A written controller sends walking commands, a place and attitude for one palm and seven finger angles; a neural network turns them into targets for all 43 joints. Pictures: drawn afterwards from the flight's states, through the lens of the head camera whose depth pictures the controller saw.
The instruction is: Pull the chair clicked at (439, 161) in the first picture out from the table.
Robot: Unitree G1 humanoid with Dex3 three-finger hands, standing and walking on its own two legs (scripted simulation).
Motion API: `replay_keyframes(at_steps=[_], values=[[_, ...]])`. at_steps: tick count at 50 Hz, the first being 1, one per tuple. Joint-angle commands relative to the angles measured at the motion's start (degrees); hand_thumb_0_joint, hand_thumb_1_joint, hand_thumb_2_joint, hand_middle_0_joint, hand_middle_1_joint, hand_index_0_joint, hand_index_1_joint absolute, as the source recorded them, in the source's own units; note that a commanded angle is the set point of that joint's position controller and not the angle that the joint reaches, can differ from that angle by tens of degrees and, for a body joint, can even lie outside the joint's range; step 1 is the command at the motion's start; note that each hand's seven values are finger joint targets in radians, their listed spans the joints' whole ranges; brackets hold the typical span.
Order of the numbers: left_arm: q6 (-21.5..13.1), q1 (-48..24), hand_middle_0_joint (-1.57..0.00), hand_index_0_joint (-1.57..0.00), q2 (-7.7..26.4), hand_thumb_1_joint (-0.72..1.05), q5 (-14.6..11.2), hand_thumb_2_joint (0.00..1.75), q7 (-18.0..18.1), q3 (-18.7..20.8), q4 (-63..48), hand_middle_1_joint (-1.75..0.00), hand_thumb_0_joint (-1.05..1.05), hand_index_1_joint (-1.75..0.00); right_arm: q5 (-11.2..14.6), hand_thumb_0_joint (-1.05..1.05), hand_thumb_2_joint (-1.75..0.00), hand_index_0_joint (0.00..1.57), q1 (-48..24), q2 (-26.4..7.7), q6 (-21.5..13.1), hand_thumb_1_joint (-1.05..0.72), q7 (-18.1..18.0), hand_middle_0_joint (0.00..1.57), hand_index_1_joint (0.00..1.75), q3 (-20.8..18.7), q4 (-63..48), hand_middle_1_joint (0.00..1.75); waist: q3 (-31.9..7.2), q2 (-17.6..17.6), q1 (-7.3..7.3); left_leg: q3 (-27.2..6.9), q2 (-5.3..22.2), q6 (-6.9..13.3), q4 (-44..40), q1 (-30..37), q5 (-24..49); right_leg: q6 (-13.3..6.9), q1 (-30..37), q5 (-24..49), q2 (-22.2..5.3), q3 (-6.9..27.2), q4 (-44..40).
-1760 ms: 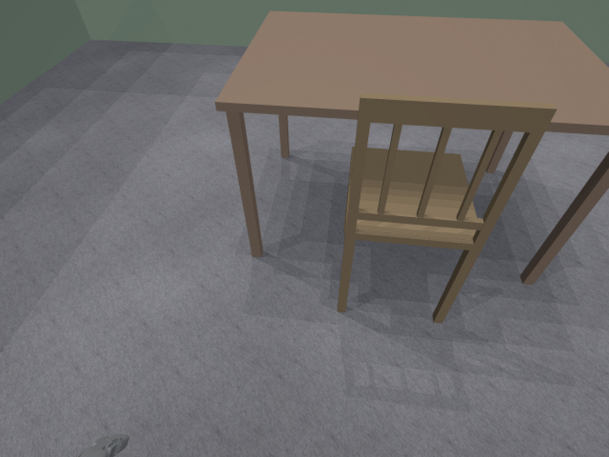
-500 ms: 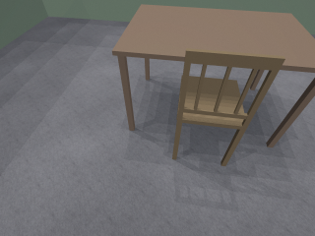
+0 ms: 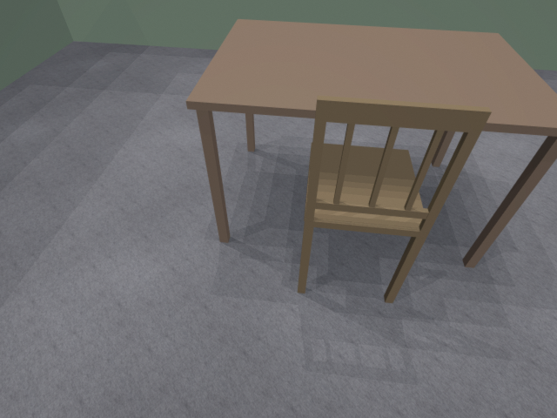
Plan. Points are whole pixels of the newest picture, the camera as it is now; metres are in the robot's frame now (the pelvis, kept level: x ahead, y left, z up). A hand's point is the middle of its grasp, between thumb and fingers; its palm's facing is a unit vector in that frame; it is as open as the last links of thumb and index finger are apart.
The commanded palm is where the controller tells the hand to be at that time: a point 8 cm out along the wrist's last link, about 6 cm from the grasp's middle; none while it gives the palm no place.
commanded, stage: take the last steps up to it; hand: left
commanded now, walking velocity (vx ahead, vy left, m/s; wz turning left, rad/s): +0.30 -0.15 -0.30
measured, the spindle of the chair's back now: (382, 169) +0.76 -0.24 -0.10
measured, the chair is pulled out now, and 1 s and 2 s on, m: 0.00 0.00 0.00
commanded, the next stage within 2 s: come to a stop and stand still in 0.68 s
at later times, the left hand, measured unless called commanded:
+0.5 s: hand out of the picture +0.09 +0.07 -0.17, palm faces -0.02 -0.99 -0.14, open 7.3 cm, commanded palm none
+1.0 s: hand (272, 302) +0.39 +0.04 -0.18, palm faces -0.10 -0.98 -0.19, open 7.3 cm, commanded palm none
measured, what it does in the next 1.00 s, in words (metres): walks ahead: right foot, then left foot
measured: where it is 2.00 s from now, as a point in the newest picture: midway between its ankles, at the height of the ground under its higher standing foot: outside the picture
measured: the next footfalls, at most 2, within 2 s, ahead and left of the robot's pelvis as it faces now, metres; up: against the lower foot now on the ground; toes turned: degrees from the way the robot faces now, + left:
right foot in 0.18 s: +0.10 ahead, -0.14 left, +0.00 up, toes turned -8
left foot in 0.66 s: +0.36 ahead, -0.01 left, +0.00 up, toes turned +1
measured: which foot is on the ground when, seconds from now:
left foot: down 0.00-0.18, up 0.20-0.64, down 0.66-1.00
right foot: down 0.00-0.00, up 0.02-0.16, down 0.18-0.66, up 0.68-1.00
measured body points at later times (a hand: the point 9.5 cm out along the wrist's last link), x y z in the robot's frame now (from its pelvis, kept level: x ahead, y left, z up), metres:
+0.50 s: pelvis +0.15 -0.09 +0.00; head +0.16 -0.09 +0.45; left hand +0.10 +0.12 -0.16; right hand +0.19 -0.33 -0.15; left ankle +0.22 +0.03 -0.67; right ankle +0.06 -0.14 -0.74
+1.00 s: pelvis +0.30 -0.14 +0.00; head +0.33 -0.12 +0.45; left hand +0.40 +0.09 -0.16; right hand +0.28 -0.38 -0.15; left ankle +0.32 -0.02 -0.74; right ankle +0.36 -0.30 -0.70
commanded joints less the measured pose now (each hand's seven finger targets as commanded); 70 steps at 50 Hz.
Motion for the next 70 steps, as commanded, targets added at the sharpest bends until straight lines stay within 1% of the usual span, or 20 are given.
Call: replay_keyframes(at_steps=[1, 5, 8, 9, 10, 15, 26, 30, 31, 32, 33, 34, 37, 41, 51, 53, 54, 55, 59, 70], values=[[-0.6, -4.1, -0.20, -0.20, 4.7, 0.90, 0.5, 0.90, -1.2, 2.3, -7.2, -0.30, 0.00, -0.30, -0.2, 0.00, -0.90, 0.20, 6.5, -13.9, -1.7, -0.90, -1.4, 0.20, 0.30, -4.6, -2.7, 0.30, 10.0, 9.1, -3.59, -20.9, 20.3, 11.8, -15.1, 3.6, -14.7, 0.2, -22.4, -8.9, -1.5, -1.2, 15.3], [-1.5, -3.1, -0.20, -0.20, 2.4, 0.90, 0.2, 0.90, -2.3, 3.4, -9.0, -0.30, 0.00, -0.30, -0.4, 0.00, -0.90, 0.20, 6.0, -11.6, -3.2, -0.90, -2.1, 0.20, 0.30, -5.1, -3.1, 0.30, 6.9, 8.7, -1.88, -12.4, 20.7, 10.6, -9.8, 4.9, 4.4, 0.4, -20.3, -9.1, -5.6, -0.3, 13.9], [-2.1, 12.7, -0.20, -0.20, 2.3, 0.90, 0.4, 0.90, -2.3, 4.4, -3.5, -0.30, 0.00, -0.30, -0.2, 0.00, -0.90, 0.20, 2.3, -8.5, -3.0, -0.90, -1.7, 0.20, 0.30, -4.7, -3.8, 0.30, 0.5, 1.3, 5.37, 1.4, 10.4, 3.7, 9.1, -12.0, -1.7, -0.4, 8.4, 4.6, -0.8, -5.7, -2.0], [-3.0, 19.5, -0.20, -0.20, 8.5, 0.90, 0.9, 0.90, -1.1, 5.8, -1.6, -0.30, 0.00, -0.30, 0.6, 0.00, -0.90, 0.20, 2.7, -3.5, -3.0, -0.90, -1.1, 0.20, 0.30, -3.7, -5.2, 0.30, -1.0, -17.2, 7.60, 8.1, 3.0, 0.5, 28.1, -26.0, -13.7, -5.1, 17.3, -6.1, -13.9, 14.4, -11.1], [-3.2, 22.6, -0.20, -0.20, 10.5, 0.90, 0.0, 0.90, -0.1, 5.9, -1.1, -0.30, 0.00, -0.30, 0.6, 0.00, -0.90, 0.20, -0.6, -1.8, -3.3, -0.90, -0.7, 0.20, 0.30, -3.1, -7.9, 0.30, -0.6, -20.4, 8.39, 4.0, 1.0, 1.1, 40.3, -32.0, -20.5, -9.4, 14.9, -7.7, -21.9, 31.4, -18.2], [-4.4, 10.7, -0.20, -0.20, 0.9, 0.90, 0.4, 0.90, 1.3, 3.5, -3.4, -0.30, 0.00, -0.30, -0.3, 0.00, -0.90, 0.20, 0.3, 0.1, -2.6, -0.90, -0.1, 0.20, 0.30, -3.9, -5.4, 0.30, 7.8, -1.5, 0.80, 0.9, 7.1, 1.0, 45.5, -29.3, -4.0, -11.9, -0.4, 1.9, -16.1, 15.7, -17.9], [-5.4, 17.7, -0.20, -0.20, -3.1, 0.90, 0.6, 0.90, 2.5, 2.5, 1.1, -0.30, 0.00, -0.30, 0.0, 0.00, -0.90, 0.20, -6.1, 3.9, -2.8, -0.90, 0.2, 0.20, 0.30, -3.9, -8.5, 0.30, 6.9, -2.8, 1.47, 5.2, 4.6, 1.8, 25.1, -31.2, 0.5, -11.3, 12.0, 36.9, -11.4, 5.5, -14.0], [-5.3, 15.4, -0.20, -0.20, -1.7, 0.90, 0.4, 0.90, 2.2, 3.0, 0.8, -0.30, 0.00, -0.30, 0.1, 0.00, -0.90, 0.20, 3.0, 3.8, -3.8, -0.90, -1.1, 0.20, 0.30, -4.1, -5.6, 0.30, 3.4, -3.4, -3.36, 9.7, -1.4, 4.7, 12.9, -12.0, 2.3, -9.0, 8.8, 58.3, -8.4, 1.5, -1.5], [-5.2, 14.8, -0.20, -0.20, -1.4, 0.90, 0.0, 0.90, 2.2, 3.1, 0.6, -0.30, 0.00, -0.30, -0.1, 0.00, -0.90, 0.20, 10.1, 2.2, -4.0, -0.90, -1.6, 0.20, 0.30, -4.5, -3.6, 0.30, -0.1, -3.5, -6.38, 7.6, -0.8, 5.7, 7.8, -1.9, 8.0, -7.2, 5.3, 56.5, -6.9, 0.5, 8.5], [-5.1, 15.3, -0.20, -0.20, -2.8, 0.90, -0.4, 0.90, 1.9, 3.2, 0.0, -0.30, 0.00, -0.30, -0.6, 0.00, -0.90, 0.20, 17.9, -2.0, -4.2, -0.90, -2.3, 0.20, 0.30, -5.6, -1.9, 0.30, -4.8, 1.0, -9.10, -3.9, 8.1, 9.0, 5.7, 10.7, 15.4, -4.7, -4.7, 38.8, -3.4, -1.1, 21.3], [-4.9, 17.5, -0.20, -0.20, -5.7, 0.90, -1.3, 0.90, 1.3, 2.8, -1.5, -0.30, 0.00, -0.30, -0.9, 0.00, -0.90, 0.20, 22.0, -7.5, -4.3, -0.90, -2.7, 0.20, 0.30, -6.7, -1.5, 0.30, -9.5, 13.8, -7.84, -29.0, 26.4, 17.9, -1.6, 20.5, 27.2, -1.9, -19.9, -4.8, 3.8, -3.7, 42.7], [-4.5, 16.1, -0.20, -0.20, -3.1, 0.90, -0.4, 0.90, 1.5, 3.3, -2.3, -0.30, 0.00, -0.30, 0.4, 0.00, -0.90, 0.20, 19.2, -7.4, -3.5, -0.90, -2.8, 0.20, 0.30, -6.1, -2.1, 0.30, -8.4, 6.8, -5.99, -35.2, 30.9, 21.2, -7.5, 14.6, 21.2, -2.9, -21.4, -13.0, 1.8, 2.4, 51.0], [-3.0, 12.0, -0.20, -0.20, -5.0, 0.90, 1.2, 0.90, 0.5, 3.8, -2.7, -0.30, 0.00, -0.30, 0.3, 0.00, -0.90, 0.20, 6.9, 1.2, -4.3, -0.90, -2.9, 0.20, 0.30, -3.8, -4.7, 0.30, 9.2, 6.2, -0.51, -20.3, 22.0, 14.7, -13.7, -9.1, 1.6, -1.0, -22.8, -2.7, -4.4, 2.3, 48.6], [-0.5, 13.9, -0.20, -0.20, -8.8, 0.90, 0.9, 0.90, 0.5, 3.3, -2.7, -0.30, 0.00, -0.30, 0.0, 0.00, -0.90, 0.20, 5.5, 2.5, -4.7, -0.90, -2.7, 0.20, 0.30, -3.7, -5.2, 0.30, 4.3, 5.4, 2.17, -0.7, 14.7, 11.1, -9.3, -11.8, 26.4, 1.7, -15.6, 1.8, -5.7, -1.0, 33.0], [-0.1, 6.3, -0.20, -0.20, -3.7, 0.90, 0.4, 0.90, 2.0, 3.8, -6.9, -0.30, 0.00, -0.30, -0.2, 0.00, -0.90, 0.20, 5.0, -3.1, -0.1, -0.90, -2.2, 0.20, 0.30, -5.6, -6.4, 0.30, 1.5, 12.4, 0.91, 1.1, 13.4, 7.2, 3.2, -4.7, 32.6, 2.2, -6.9, 7.7, -3.0, -6.1, 7.6], [-1.6, 8.1, -0.20, -0.20, 1.6, 0.90, 1.0, 0.90, 2.3, 4.8, -6.6, -0.30, 0.00, -0.30, 0.2, 0.00, -0.90, 0.20, 7.8, 0.0, 0.6, -0.90, -1.7, 0.20, 0.30, -5.4, -6.3, 0.30, -1.9, -0.9, 1.67, 4.8, 6.1, 1.3, 16.5, -8.4, 8.1, 0.7, 0.7, 32.9, -10.9, 1.5, -2.4], [-1.9, 7.7, -0.20, -0.20, 6.9, 0.90, 1.3, 0.90, 2.8, 5.7, -7.0, -0.30, 0.00, -0.30, 0.8, 0.00, -0.90, 0.20, 11.5, 4.1, 1.0, -0.90, -1.7, 0.20, 0.30, -5.1, -7.2, 0.30, -5.8, -15.8, 0.57, 5.4, -1.9, -1.1, 29.1, -16.3, -19.1, -5.4, 5.3, 54.6, -24.4, 17.3, -4.2], [-1.7, 7.8, -0.20, -0.20, 6.8, 0.90, 0.6, 0.90, 2.7, 5.3, -7.3, -0.30, 0.00, -0.30, 1.0, 0.00, -0.90, 0.20, 12.0, 2.4, 1.9, -0.90, -2.3, 0.20, 0.30, -5.5, -6.8, 0.30, -8.7, -12.4, 1.16, -2.1, -1.5, -0.3, 36.1, -13.5, -23.3, -8.8, 1.7, 52.2, -27.7, 15.8, -6.4], [-1.0, 0.2, -0.20, -0.20, 3.2, 0.90, 0.3, 0.90, 3.6, 5.0, -8.5, -0.30, 0.00, -0.30, 0.2, 0.00, -0.90, 0.20, 8.5, 0.6, 3.5, -0.90, -1.5, 0.20, 0.30, -6.0, -5.7, 0.30, -1.5, -11.6, -0.01, -4.3, -0.6, -1.7, 50.7, -21.1, -11.4, -7.8, -2.0, 37.1, -21.2, 10.3, -7.2], [-0.2, 1.6, -0.20, -0.20, 4.2, 0.90, 1.3, 0.90, 4.0, 5.7, -9.3, -0.30, 0.00, -0.30, -0.4, 0.00, -0.90, 0.20, 5.3, 0.8, 4.0, -0.90, 0.5, 0.20, 0.30, -5.5, -7.8, 0.30, -0.5, -12.1, 1.71, -0.5, -0.6, -1.9, 32.0, -16.3, -7.0, -5.6, -4.7, -7.7, -18.6, 10.5, -17.3]])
